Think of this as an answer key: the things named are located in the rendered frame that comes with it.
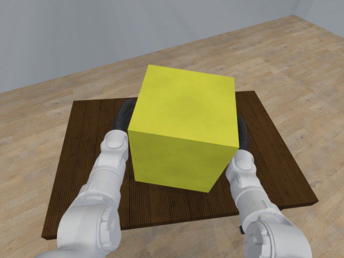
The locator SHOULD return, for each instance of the left robot hand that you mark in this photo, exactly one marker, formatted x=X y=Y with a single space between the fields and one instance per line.
x=122 y=118

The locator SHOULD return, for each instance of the right robot forearm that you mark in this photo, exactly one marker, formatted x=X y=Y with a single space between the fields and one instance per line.
x=249 y=196

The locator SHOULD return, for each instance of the table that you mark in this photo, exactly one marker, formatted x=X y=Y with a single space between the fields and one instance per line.
x=145 y=204

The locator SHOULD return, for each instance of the robot left upper arm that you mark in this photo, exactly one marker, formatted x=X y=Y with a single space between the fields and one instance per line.
x=88 y=231

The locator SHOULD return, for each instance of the right robot hand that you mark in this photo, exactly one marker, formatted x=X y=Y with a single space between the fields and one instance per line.
x=243 y=134

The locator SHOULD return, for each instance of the robot right upper arm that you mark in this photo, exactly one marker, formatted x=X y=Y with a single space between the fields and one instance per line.
x=265 y=239

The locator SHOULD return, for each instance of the left robot forearm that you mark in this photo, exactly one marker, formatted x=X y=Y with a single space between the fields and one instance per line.
x=106 y=177

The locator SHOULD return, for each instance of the carton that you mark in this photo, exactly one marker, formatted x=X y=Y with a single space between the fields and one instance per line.
x=184 y=130

